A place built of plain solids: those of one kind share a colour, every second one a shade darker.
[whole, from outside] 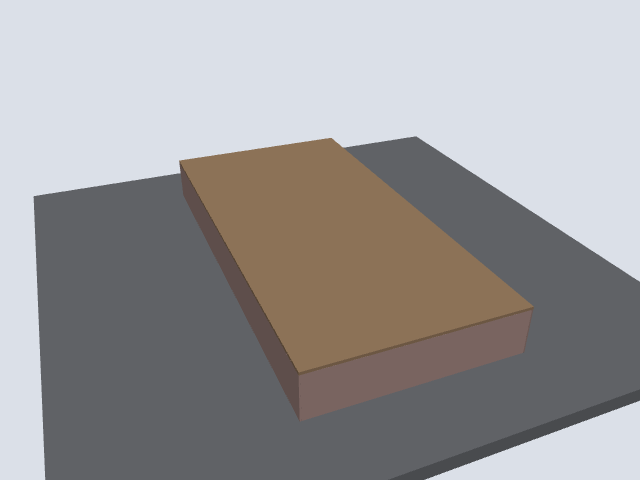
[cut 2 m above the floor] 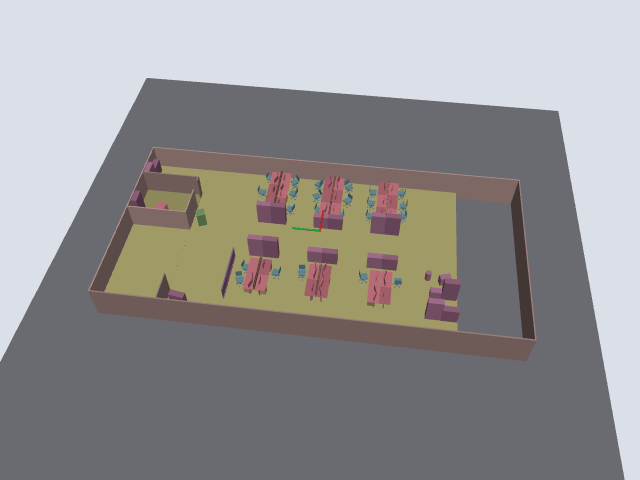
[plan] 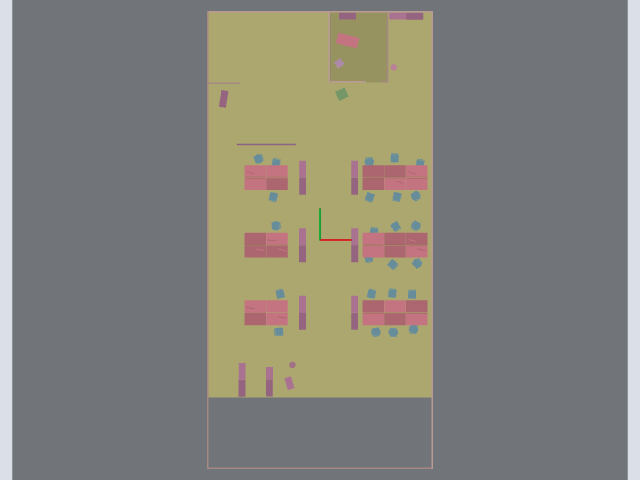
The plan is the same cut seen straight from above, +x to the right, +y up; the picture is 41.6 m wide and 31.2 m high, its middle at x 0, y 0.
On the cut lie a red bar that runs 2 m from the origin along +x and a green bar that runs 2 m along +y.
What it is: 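One storey of an office; an open floor with rows of desks, a band of small rooms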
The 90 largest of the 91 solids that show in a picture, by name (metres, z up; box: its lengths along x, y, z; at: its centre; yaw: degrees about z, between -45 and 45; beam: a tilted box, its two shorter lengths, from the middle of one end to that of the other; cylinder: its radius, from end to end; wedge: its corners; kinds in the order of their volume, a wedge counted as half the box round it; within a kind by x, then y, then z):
{
 "floor_1": {"box": [7.81, 4.55, 0.69], "at": [-3.35, 12.51, 0.3]},
 "floor_2": {"box": [14.5, 20.48, 0.69], "at": [0.0, 0.0, 0.3]},
 "floor_3": {"box": [3.69, 4.55, 0.69], "at": [2.5, 12.51, 0.3]},
 "floor_4": {"box": [2.81, 4.55, 0.69], "at": [5.85, 12.51, 0.3]},
 "roof_1": {"box": [14.7, 29.77, 0.2], "at": [0.0, 0.0, 3.34]},
 "wall_1": {"box": [0.1, 29.77, 3.29], "at": [-7.3, 0.0, 1.6]},
 "wall_2": {"box": [2.06, 0.1, 2.6], "at": [-6.22, 10.19, 1.94]},
 "wall_3": {"box": [14.5, 0.1, 3.29], "at": [0.0, -14.84, 1.6]},
 "wall_4": {"box": [14.5, 0.1, 3.29], "at": [0.0, 14.84, 1.6]},
 "wall_5": {"box": [0.1, 4.55, 2.6], "at": [0.61, 12.51, 1.94]},
 "wall_6": {"box": [2.33, 0.1, 2.6], "at": [1.82, 10.29, 1.94]},
 "wall_7": {"box": [0.39, 0.1, 2.6], "at": [4.15, 10.29, 1.94]},
 "wall_8": {"box": [0.1, 4.55, 2.6], "at": [4.39, 12.51, 1.94]},
 "wall_9": {"box": [0.1, 29.77, 3.29], "at": [7.3, 0.0, 1.6]},
 "cabinet_1": {"box": [0.46, 1.1, 1.22], "at": [-6.26, 9.17, 1.26], "yaw": -8.9},
 "cabinet_2": {"box": [0.46, 1.1, 1.22], "at": [-5.08, -9.65, 1.26]},
 "cabinet_3": {"box": [0.44, 1.1, 1.95], "at": [-5.07, -8.54, 1.62]},
 "cabinet_4": {"box": [0.44, 1.1, 1.95], "at": [-3.28, -9.62, 1.62]},
 "cabinet_5": {"box": [0.45, 0.8, 0.73], "at": [-3.28, -8.66, 1.01]},
 "cabinet_6": {"box": [0.45, 0.8, 0.73], "at": [-1.99, -9.31, 1.01], "yaw": 16.8},
 "cabinet_7": {"box": [0.46, 1.1, 1.22], "at": [-1.14, -5.29, 1.26]},
 "cabinet_8": {"box": [0.46, 1.1, 1.22], "at": [-1.14, -4.18, 1.26]},
 "cabinet_9": {"box": [0.46, 1.1, 1.22], "at": [-1.14, -0.89, 1.26]},
 "cabinet_10": {"box": [0.46, 1.1, 1.22], "at": [-1.14, 0.22, 1.26]},
 "cabinet_11": {"box": [0.44, 1.1, 1.95], "at": [-1.13, 3.5, 1.62]},
 "cabinet_12": {"box": [0.44, 1.1, 1.95], "at": [-1.13, 4.61, 1.62]},
 "cabinet_13": {"box": [1.1, 0.44, 1.95], "at": [1.79, 14.56, 1.62]},
 "cabinet_14": {"box": [0.44, 1.1, 1.95], "at": [2.25, -5.29, 1.62]},
 "cabinet_15": {"box": [0.44, 1.1, 1.95], "at": [2.25, -4.18, 1.62]},
 "cabinet_16": {"box": [0.46, 1.1, 1.22], "at": [2.25, -0.89, 1.26]},
 "cabinet_17": {"box": [0.46, 1.1, 1.22], "at": [2.25, 0.22, 1.26]},
 "cabinet_18": {"box": [0.44, 1.1, 1.95], "at": [2.25, 3.5, 1.62]},
 "cabinet_19": {"box": [0.44, 1.1, 1.95], "at": [2.25, 4.61, 1.62]},
 "cabinet_20": {"box": [1.1, 0.44, 1.95], "at": [5.05, 14.56, 1.62]},
 "cabinet_21": {"box": [1.1, 0.46, 1.22], "at": [6.16, 14.55, 1.26]},
 "desk_1": {"box": [1.4, 0.8, 0.032], "at": [-4.2, -5.14, 1.36]},
 "desk_2": {"box": [1.4, 0.8, 0.032], "at": [-4.2, -4.32, 1.36]},
 "desk_3": {"box": [1.4, 0.8, 0.032], "at": [-4.2, -0.74, 1.36]},
 "desk_4": {"box": [1.4, 0.8, 0.032], "at": [-4.2, 0.08, 1.36]},
 "desk_5": {"box": [1.4, 0.8, 0.032], "at": [-4.2, 3.65, 1.36]},
 "desk_6": {"box": [1.4, 0.8, 0.032], "at": [-4.2, 4.47, 1.36]},
 "desk_7": {"box": [1.4, 0.8, 0.032], "at": [-2.79, -5.14, 1.36]},
 "desk_8": {"box": [1.4, 0.8, 0.032], "at": [-2.79, -4.32, 1.36]},
 "desk_9": {"box": [1.4, 0.8, 0.032], "at": [-2.79, -0.74, 1.36]},
 "desk_10": {"box": [1.4, 0.8, 0.032], "at": [-2.79, 0.08, 1.36]},
 "desk_11": {"box": [1.4, 0.8, 0.032], "at": [-2.79, 3.65, 1.36]},
 "desk_12": {"box": [1.4, 0.8, 0.032], "at": [-2.79, 4.47, 1.36]},
 "desk_13": {"box": [1.4, 0.7, 0.032], "at": [1.79, 12.96, 1.36], "yaw": -14.5},
 "desk_14": {"box": [1.4, 0.8, 0.032], "at": [3.46, -5.14, 1.36]},
 "desk_15": {"box": [1.4, 0.8, 0.032], "at": [3.46, -4.32, 1.36]},
 "desk_16": {"box": [1.4, 0.8, 0.032], "at": [3.46, -0.74, 1.36]},
 "desk_17": {"box": [1.4, 0.8, 0.032], "at": [3.46, 0.08, 1.36]},
 "desk_18": {"box": [1.4, 0.8, 0.032], "at": [3.46, 3.65, 1.36]},
 "desk_19": {"box": [1.4, 0.8, 0.032], "at": [3.46, 4.47, 1.36]},
 "desk_20": {"box": [1.4, 0.8, 0.032], "at": [4.88, -5.14, 1.36]},
 "desk_21": {"box": [1.4, 0.8, 0.032], "at": [4.88, -4.32, 1.36]},
 "desk_22": {"box": [1.4, 0.8, 0.032], "at": [4.88, -0.74, 1.36]},
 "desk_23": {"box": [1.4, 0.8, 0.032], "at": [4.88, 0.08, 1.36]},
 "desk_24": {"box": [1.4, 0.8, 0.032], "at": [4.88, 3.65, 1.36]},
 "desk_25": {"box": [1.4, 0.8, 0.032], "at": [4.88, 4.47, 1.36]},
 "desk_26": {"box": [1.4, 0.8, 0.032], "at": [6.29, -5.14, 1.36]},
 "desk_27": {"box": [1.4, 0.8, 0.032], "at": [6.29, -4.32, 1.36]},
 "desk_28": {"box": [1.4, 0.8, 0.032], "at": [6.29, -0.74, 1.36]},
 "desk_29": {"box": [1.4, 0.8, 0.032], "at": [6.29, 0.08, 1.36]},
 "desk_30": {"box": [1.4, 0.8, 0.032], "at": [6.29, 3.65, 1.36]},
 "desk_31": {"box": [1.4, 0.8, 0.032], "at": [6.29, 4.47, 1.36]},
 "copier_1": {"box": [0.68, 0.66, 1.16], "at": [1.42, 9.48, 1.22], "yaw": 24.9},
 "officechair_1": {"box": [0.5, 0.49, 0.08], "at": [-4.01, 5.27, 1.16], "yaw": 19.7},
 "officechair_2": {"box": [0.51, 0.51, 0.08], "at": [-3.03, 2.82, 1.18], "yaw": -10.9},
 "officechair_3": {"box": [0.5, 0.49, 0.08], "at": [-2.88, 0.93, 1.19], "yaw": 5.3},
 "officechair_4": {"box": [0.51, 0.51, 0.08], "at": [-2.86, 4.97, 1.18], "yaw": -13.2},
 "officechair_5": {"box": [0.51, 0.51, 0.08], "at": [-2.65, -5.96, 1.13], "yaw": 3.7},
 "officechair_6": {"box": [0.51, 0.51, 0.08], "at": [-2.58, -3.52, 1.17], "yaw": 14.2},
 "officechair_7": {"box": [0.49, 0.5, 0.08], "at": [3.21, 5.06, 1.12], "yaw": 4.8},
 "officechair_8": {"box": [0.51, 0.51, 0.08], "at": [3.24, 2.8, 1.19], "yaw": -19.3},
 "officechair_9": {"box": [0.51, 0.51, 0.08], "at": [3.35, -3.52, 1.13], "yaw": -11.2},
 "officechair_10": {"box": [0.49, 0.5, 0.08], "at": [3.63, -5.96, 1.14], "yaw": 9.3},
 "officechair_11": {"box": [0.51, 0.51, 0.08], "at": [4.71, -3.49, 1.16], "yaw": -7.5},
 "officechair_12": {"box": [0.51, 0.51, 0.08], "at": [4.71, -1.58, 1.17], "yaw": -40.9},
 "officechair_13": {"box": [0.49, 0.5, 0.08], "at": [4.76, -5.99, 1.12], "yaw": 1.9},
 "officechair_14": {"box": [0.51, 0.51, 0.08], "at": [4.86, 5.31, 1.13], "yaw": -2.0},
 "officechair_15": {"box": [0.51, 0.51, 0.08], "at": [4.92, 0.89, 1.2], "yaw": 33.1},
 "officechair_16": {"box": [0.51, 0.51, 0.08], "at": [5.01, 2.83, 1.17], "yaw": -13.3},
 "officechair_17": {"box": [0.51, 0.51, 0.08], "at": [5.98, -3.55, 1.12], "yaw": -1.2},
 "officechair_18": {"box": [0.49, 0.5, 0.08], "at": [6.08, -5.78, 1.17], "yaw": -7.7},
 "officechair_19": {"box": [0.49, 0.5, 0.08], "at": [6.21, 2.88, 1.2], "yaw": 33.7},
 "officechair_20": {"box": [0.49, 0.5, 0.08], "at": [6.25, 0.94, 1.16], "yaw": -28.0},
 "officechair_21": {"box": [0.5, 0.49, 0.08], "at": [6.3, -1.54, 1.11], "yaw": 41.7},
 "bin_1": {"cylinder": 0.21, "from": [-1.8, -8.12, 0.64], "to": [-1.8, -8.12, 1.39]},
 "guard_1": {"box": [3.84, 0.1, 0.05], "at": [-3.5, 6.21, 1.65]}
}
